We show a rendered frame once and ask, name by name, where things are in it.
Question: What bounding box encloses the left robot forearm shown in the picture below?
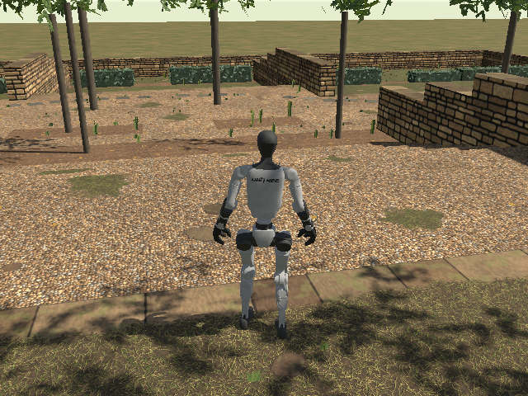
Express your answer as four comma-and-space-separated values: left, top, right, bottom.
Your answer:
215, 197, 233, 229

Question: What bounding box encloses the robot right foot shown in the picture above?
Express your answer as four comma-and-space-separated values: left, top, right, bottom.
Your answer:
275, 318, 287, 339

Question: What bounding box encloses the robot left foot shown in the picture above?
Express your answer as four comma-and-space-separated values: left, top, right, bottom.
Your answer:
239, 306, 254, 329

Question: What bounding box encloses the robot right hand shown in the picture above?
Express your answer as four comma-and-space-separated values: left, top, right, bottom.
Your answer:
298, 227, 317, 246

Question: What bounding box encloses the robot foot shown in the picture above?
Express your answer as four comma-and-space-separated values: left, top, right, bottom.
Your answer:
275, 318, 287, 339
239, 306, 254, 329

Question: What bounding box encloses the robot right upper arm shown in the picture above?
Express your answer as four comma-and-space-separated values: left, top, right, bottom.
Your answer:
283, 167, 305, 213

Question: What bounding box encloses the robot left upper arm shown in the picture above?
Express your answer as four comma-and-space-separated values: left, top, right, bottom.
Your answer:
224, 165, 249, 210

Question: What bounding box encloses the robot left hand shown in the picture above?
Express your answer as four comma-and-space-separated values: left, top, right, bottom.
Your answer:
213, 226, 231, 245

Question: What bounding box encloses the right robot forearm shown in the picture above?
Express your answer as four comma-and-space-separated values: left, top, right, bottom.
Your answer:
297, 200, 314, 231

